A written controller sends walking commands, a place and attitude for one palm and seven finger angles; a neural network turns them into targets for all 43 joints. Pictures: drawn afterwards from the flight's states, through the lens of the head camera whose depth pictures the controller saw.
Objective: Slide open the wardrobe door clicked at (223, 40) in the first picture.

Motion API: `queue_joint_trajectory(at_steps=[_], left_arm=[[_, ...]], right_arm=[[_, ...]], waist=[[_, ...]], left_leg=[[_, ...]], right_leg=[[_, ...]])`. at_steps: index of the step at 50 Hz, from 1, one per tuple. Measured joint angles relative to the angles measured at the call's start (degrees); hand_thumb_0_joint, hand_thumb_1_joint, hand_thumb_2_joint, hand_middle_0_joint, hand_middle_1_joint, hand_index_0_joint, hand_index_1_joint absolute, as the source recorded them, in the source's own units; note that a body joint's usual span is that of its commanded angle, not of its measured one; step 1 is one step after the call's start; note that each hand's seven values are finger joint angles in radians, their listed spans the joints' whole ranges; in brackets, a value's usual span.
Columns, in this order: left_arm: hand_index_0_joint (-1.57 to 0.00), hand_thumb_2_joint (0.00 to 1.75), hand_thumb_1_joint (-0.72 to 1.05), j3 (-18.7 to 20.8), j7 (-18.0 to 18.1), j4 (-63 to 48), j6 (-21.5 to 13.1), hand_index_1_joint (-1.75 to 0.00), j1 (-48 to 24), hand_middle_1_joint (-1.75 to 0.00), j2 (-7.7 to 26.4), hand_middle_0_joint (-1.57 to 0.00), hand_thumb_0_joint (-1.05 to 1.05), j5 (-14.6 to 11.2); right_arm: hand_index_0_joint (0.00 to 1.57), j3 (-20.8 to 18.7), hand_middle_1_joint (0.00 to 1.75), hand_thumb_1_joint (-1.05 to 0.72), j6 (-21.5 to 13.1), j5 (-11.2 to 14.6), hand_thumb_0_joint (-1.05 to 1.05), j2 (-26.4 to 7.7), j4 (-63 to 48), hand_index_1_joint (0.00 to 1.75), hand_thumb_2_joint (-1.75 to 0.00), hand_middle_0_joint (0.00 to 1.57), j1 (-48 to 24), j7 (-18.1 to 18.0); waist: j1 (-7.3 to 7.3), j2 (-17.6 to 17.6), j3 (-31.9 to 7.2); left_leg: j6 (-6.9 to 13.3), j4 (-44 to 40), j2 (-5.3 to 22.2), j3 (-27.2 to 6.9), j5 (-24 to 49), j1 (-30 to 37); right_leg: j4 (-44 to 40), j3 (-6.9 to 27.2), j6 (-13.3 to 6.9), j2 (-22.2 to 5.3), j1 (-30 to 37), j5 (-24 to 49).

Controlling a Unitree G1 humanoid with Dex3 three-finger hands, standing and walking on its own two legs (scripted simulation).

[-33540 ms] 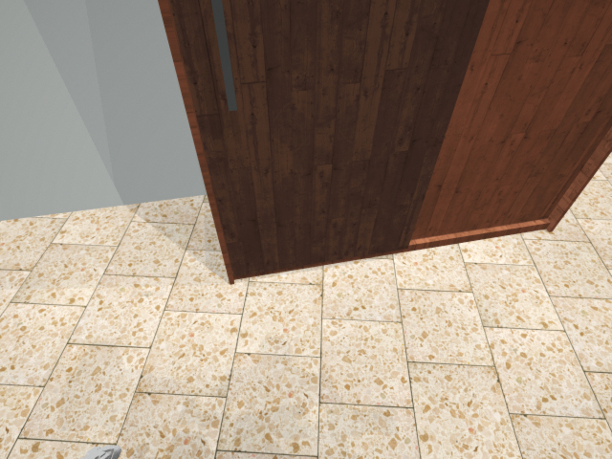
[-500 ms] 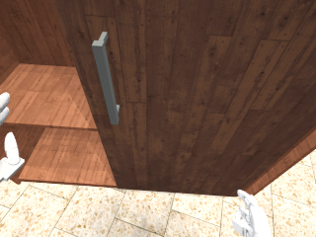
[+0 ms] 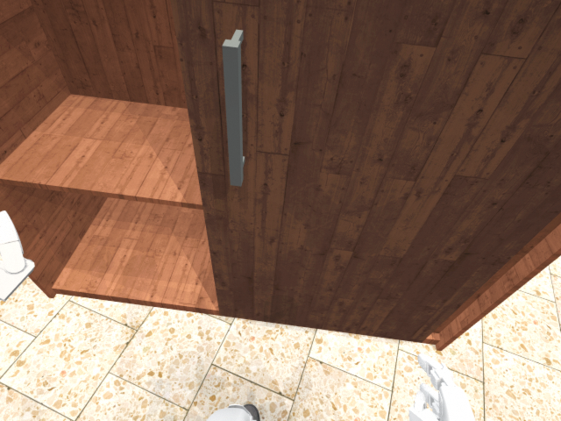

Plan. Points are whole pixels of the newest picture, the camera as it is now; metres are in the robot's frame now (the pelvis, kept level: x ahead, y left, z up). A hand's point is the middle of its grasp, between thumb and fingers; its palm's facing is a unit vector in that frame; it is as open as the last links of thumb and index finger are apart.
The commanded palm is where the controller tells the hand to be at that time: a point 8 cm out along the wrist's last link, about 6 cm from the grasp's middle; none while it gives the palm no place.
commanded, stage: step back with the hand held close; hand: left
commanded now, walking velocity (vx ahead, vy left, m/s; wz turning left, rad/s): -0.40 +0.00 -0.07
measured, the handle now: (237, 117) +0.53 +0.11 +0.16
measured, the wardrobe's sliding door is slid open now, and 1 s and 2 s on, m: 0.63 0.63 0.63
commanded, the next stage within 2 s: stop stepping back and stand still in 0.04 s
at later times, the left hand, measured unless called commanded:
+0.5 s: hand out of the picture +0.13 +0.28 +0.19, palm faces +0.35 -0.82 -0.45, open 7.4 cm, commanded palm +0.08 +0.33 +0.19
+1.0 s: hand out of the picture +0.16 +0.30 +0.17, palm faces +0.35 -0.79 -0.50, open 7.4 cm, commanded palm none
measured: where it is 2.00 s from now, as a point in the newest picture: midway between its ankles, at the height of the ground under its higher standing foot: outside the picture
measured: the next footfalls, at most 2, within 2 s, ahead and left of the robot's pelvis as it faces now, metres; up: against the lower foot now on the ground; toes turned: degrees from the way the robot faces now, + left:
right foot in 0.06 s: +0.00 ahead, -0.13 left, +0.00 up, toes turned -1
left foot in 0.24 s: +0.05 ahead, +0.11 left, +0.00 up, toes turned -3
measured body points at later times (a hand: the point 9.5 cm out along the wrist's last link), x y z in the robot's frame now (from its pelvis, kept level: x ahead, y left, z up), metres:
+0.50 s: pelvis -0.08 +0.03 +0.02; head -0.08 +0.06 +0.47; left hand +0.11 +0.33 +0.21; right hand +0.05 -0.20 -0.05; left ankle +0.01 +0.11 -0.72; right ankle -0.13 -0.05 -0.71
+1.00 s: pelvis -0.07 +0.05 +0.00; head -0.06 +0.05 +0.45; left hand +0.13 +0.34 +0.20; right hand +0.06 -0.18 -0.10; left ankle -0.06 +0.16 -0.72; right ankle -0.07 -0.05 -0.73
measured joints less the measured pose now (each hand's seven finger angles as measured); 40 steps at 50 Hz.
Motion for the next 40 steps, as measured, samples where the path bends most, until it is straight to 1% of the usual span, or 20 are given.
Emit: queue_joint_trajectory(at_steps=[3,5,8,9,11,12,13,15,17,19,23,25,26,27,29,31,33,35,37,40], left_arm=[[-0.21,0.90,0.89,0.90,0.06,-1.15,-0.31,-0.30,2.81,-0.30,0.65,-0.21,0.02,-1.06],[-0.21,0.90,0.89,-0.16,0.12,-1.56,-0.58,-0.30,3.47,-0.30,-0.57,-0.21,0.02,-0.86],[-0.21,0.90,0.89,-3.22,-0.16,-1.00,0.19,-0.30,2.68,-0.30,-1.96,-0.21,0.02,-0.11],[-0.21,0.90,0.88,-3.60,-0.25,-0.77,0.57,-0.30,2.27,-0.30,-2.04,-0.21,0.02,0.08],[-0.21,0.90,0.88,-3.62,-0.30,-0.22,1.21,-0.30,1.41,-0.30,-1.83,-0.21,0.02,0.10],[-0.21,0.90,0.88,-3.59,-0.27,-0.40,1.64,-0.30,1.02,-0.30,-1.78,-0.21,0.02,0.00],[-0.21,0.90,0.88,-3.33,-0.26,-0.20,1.95,-0.30,-0.13,-0.30,-1.25,-0.21,0.02,-0.10],[-0.21,0.90,0.88,-2.28,-0.23,0.52,2.34,-0.30,-1.36,-0.30,-0.01,-0.21,0.02,-0.67],[-0.21,0.90,0.88,-1.26,-0.16,-0.36,3.39,-0.30,-0.03,-0.30,0.33,-0.21,0.02,-0.98],[-0.21,0.90,0.89,-0.92,0.08,-2.18,3.82,-0.30,2.92,-0.30,0.21,-0.21,0.02,-0.78],[-0.21,0.90,0.89,-1.98,0.10,-3.13,4.13,-0.30,7.46,-0.30,0.26,-0.21,0.02,-0.26],[-0.21,0.90,0.89,-1.82,0.02,-2.49,4.81,-0.30,7.78,-0.30,1.42,-0.21,0.02,-0.08],[-0.21,0.90,0.89,-1.40,-0.10,-2.32,4.94,-0.30,7.36,-0.30,2.06,-0.21,0.02,-0.09],[-0.21,0.90,0.89,-1.49,-0.29,-1.85,5.08,-0.30,6.26,-0.30,1.72,-0.21,0.02,-0.22],[-0.21,0.90,0.88,-2.34,-0.50,-0.27,5.08,-0.30,3.90,-0.30,0.35,-0.21,0.02,-0.42],[-0.21,0.90,0.88,-3.27,-0.27,1.93,4.87,-0.30,2.17,-0.30,-1.50,-0.21,0.02,-0.45],[-0.21,0.90,0.88,-3.94,0.28,3.62,4.94,-0.30,1.16,-0.30,-3.24,-0.21,0.02,-0.27],[-0.21,0.90,0.89,-4.35,0.65,3.67,5.17,-0.30,0.59,-0.30,-4.19,-0.21,0.02,-0.24],[-0.21,0.90,0.89,-3.86,0.82,3.03,5.04,-0.30,-0.10,-0.30,-3.82,-0.21,0.02,-0.25],[-0.21,0.90,0.89,-2.03,0.41,1.95,4.74,-0.30,0.55,-0.30,-1.68,-0.21,0.02,-0.31]], right_arm=[[0.21,0.19,0.30,-0.90,0.10,-0.06,0.01,0.50,-0.60,0.30,-0.90,0.20,-0.16,0.90],[0.21,0.05,0.30,-0.90,0.65,-0.29,0.01,-0.02,0.38,0.30,-0.90,0.20,-1.75,1.18],[0.21,0.29,0.30,-0.90,1.85,-0.22,0.01,-0.06,2.53,0.30,-0.90,0.20,-2.12,0.99],[0.21,0.66,0.30,-0.90,2.09,-0.23,0.01,0.09,2.69,0.30,-0.90,0.20,-2.08,0.77],[0.21,1.37,0.30,-0.90,1.91,-0.09,0.01,-0.11,1.76,0.30,-0.90,0.20,-1.79,0.16],[0.21,1.40,0.30,-0.90,1.40,0.06,0.01,-0.93,0.43,0.30,-0.90,0.20,-1.36,-0.06],[0.21,0.95,0.30,-0.90,0.76,0.23,0.01,-0.89,0.09,0.30,-0.90,0.20,-1.73,-0.30],[0.21,0.62,0.30,-0.90,0.05,0.43,0.01,0.28,0.15,0.30,-0.90,0.20,-2.85,-0.43],[0.21,0.83,0.29,-0.90,-0.73,0.19,0.01,1.39,-0.06,0.30,-0.90,0.20,-2.68,0.07],[0.21,1.32,0.29,-0.90,-1.14,0.16,0.01,2.02,-0.45,0.30,-0.90,0.20,-1.30,0.84],[0.21,2.01,0.30,-0.90,-0.11,-0.29,0.01,2.22,-0.59,0.30,-0.90,0.20,2.27,1.18],[0.21,2.13,0.30,-0.90,0.82,-0.56,0.01,1.99,-0.71,0.30,-0.90,0.20,3.28,0.85],[0.21,2.08,0.30,-0.90,1.16,-0.67,0.01,1.61,-0.85,0.30,-0.90,0.20,3.27,0.75],[0.21,1.86,0.30,-0.90,1.60,-0.73,0.01,0.80,-0.15,0.30,-0.90,0.20,2.56,0.69],[0.21,1.26,0.30,-0.90,2.45,-0.50,0.01,-0.51,2.30,0.30,-0.90,0.20,1.70,0.67],[0.21,0.81,0.30,-0.90,2.86,-0.06,0.01,-1.17,4.08,0.30,-0.90,0.20,2.18,0.39],[0.21,0.59,0.30,-0.90,2.63,0.21,0.01,-1.66,4.56,0.30,-0.90,0.20,2.99,-0.16],[0.21,0.35,0.30,-0.90,1.69,0.28,0.01,-2.62,3.79,0.30,-0.90,0.20,3.70,-0.80],[0.21,-0.19,0.30,-0.90,0.88,0.30,0.01,-2.55,3.35,0.30,-0.90,0.20,2.81,-1.14],[0.20,-0.01,0.29,-0.90,-0.36,-0.21,0.01,-0.27,3.22,0.30,-0.90,0.20,1.52,-0.66]], waist=[[1.20,-1.28,-2.03],[2.89,-1.20,-1.35],[4.06,-3.33,-1.70],[4.00,-4.45,-1.90],[3.04,-5.53,-2.28],[2.29,-4.29,-2.66],[1.27,-4.50,-2.08],[0.62,-6.19,-0.01],[-0.22,-6.38,0.70],[-0.70,-5.77,0.05],[-0.51,-4.19,-3.02],[-0.10,-4.84,-4.29],[0.49,-5.56,-4.69],[1.38,-4.98,-4.29],[2.37,-3.96,-3.99],[2.66,-4.14,-4.97],[2.18,-4.63,-5.70],[1.14,-4.24,-5.72],[0.12,-5.03,-4.27],[-1.12,-6.44,-2.56]], left_leg=[[-1.57,-0.79,-0.31,2.04,-1.16,-2.37],[-4.49,5.87,-0.77,1.72,-9.41,-4.73],[-5.79,19.02,-3.06,0.99,-17.16,-4.90],[-5.78,18.73,-3.28,1.33,-17.67,-3.16],[-5.36,10.31,-2.96,1.27,-14.34,2.60],[-4.37,4.70,-1.79,0.17,-11.60,5.54],[-2.91,3.54,-2.37,-0.08,-11.35,5.40],[-1.33,2.84,-3.56,0.70,-9.38,5.60],[-1.15,-0.57,-3.38,0.82,-6.59,7.18],[-1.37,-4.40,-2.59,0.68,-4.28,8.81],[-2.73,-9.08,-1.57,0.45,-5.27,10.11],[-3.50,-6.94,-2.46,1.32,-9.61,8.16],[-3.96,-2.91,-3.02,2.29,-12.70,5.44],[-4.35,3.16,-2.63,2.18,-14.16,2.89],[-4.84,15.35,-2.19,0.76,-16.04,-0.21],[-4.58,20.01,-1.81,0.50,-16.94,-0.05],[-3.92,15.91,-0.88,1.10,-17.35,3.23],[-3.06,6.75,0.15,0.82,-17.32,8.32],[-3.63,6.02,-0.68,1.22,-14.17,8.57],[-3.48,4.91,-1.62,2.01,-13.88,9.74]], right_leg=[[-11.57,-0.52,-1.85,-0.91,5.76,-0.68],[-13.43,1.11,-0.76,-1.23,4.88,7.71],[-13.97,3.24,1.13,-3.14,4.52,9.15],[-14.28,3.83,1.59,-3.88,4.30,9.41],[-13.60,4.25,2.41,-4.72,3.03,9.58],[-12.34,3.61,2.69,-4.05,1.80,9.26],[-10.24,3.41,2.56,-4.43,0.41,8.11],[-4.62,4.76,1.69,-4.09,-1.57,2.84],[0.68,4.25,1.15,-2.59,-2.75,0.47],[1.05,2.18,0.69,-1.60,-2.00,0.55],[-9.19,-2.63,-0.94,-0.51,4.96,-1.00],[-17.40,-2.81,-2.51,-0.91,9.84,-1.26],[-20.78,-1.30,-4.00,-1.54,10.79,-0.51],[-21.10,-1.07,-4.55,-1.47,9.91,5.38],[-18.32,-1.11,-4.28,-1.23,8.63,9.69],[-16.92,-0.81,-3.16,-1.69,8.47,8.17],[-15.66,-0.69,-2.37,-2.42,8.34,6.70],[-12.33,-1.24,-1.56,-2.81,7.26,4.71],[-6.45,-0.66,-0.81,-3.79,4.92,1.81],[2.78,0.92,-0.39,-3.40,0.77,-1.87]])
